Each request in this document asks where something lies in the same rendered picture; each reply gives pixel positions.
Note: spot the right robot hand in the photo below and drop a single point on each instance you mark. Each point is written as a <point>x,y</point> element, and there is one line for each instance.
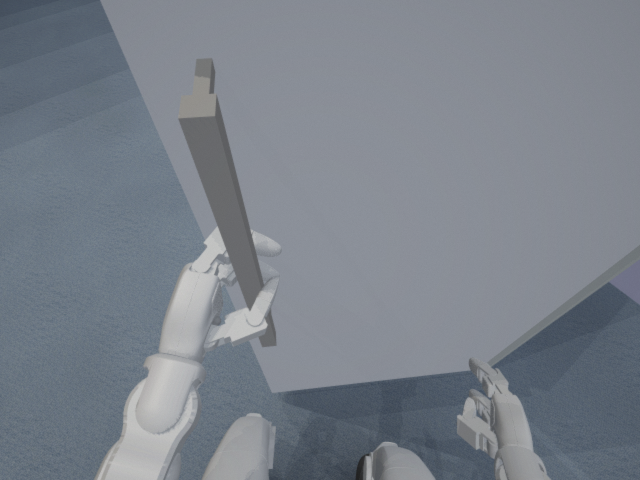
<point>503,422</point>

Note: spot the fridge door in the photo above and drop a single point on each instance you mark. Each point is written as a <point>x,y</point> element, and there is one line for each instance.
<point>440,174</point>

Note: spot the handle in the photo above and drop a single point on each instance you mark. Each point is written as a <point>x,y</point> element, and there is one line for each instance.
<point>201,120</point>

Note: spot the right robot forearm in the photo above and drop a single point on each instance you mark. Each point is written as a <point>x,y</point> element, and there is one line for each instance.
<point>518,463</point>

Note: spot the left robot hand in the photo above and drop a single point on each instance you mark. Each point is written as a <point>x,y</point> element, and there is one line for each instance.
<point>187,329</point>

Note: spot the left robot forearm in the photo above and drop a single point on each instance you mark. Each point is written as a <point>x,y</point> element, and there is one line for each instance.
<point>159,415</point>

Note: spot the robot left thigh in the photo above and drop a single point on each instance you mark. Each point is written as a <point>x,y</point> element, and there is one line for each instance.
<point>246,452</point>

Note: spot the right robot shin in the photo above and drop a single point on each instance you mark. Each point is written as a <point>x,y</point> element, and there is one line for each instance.
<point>386,444</point>

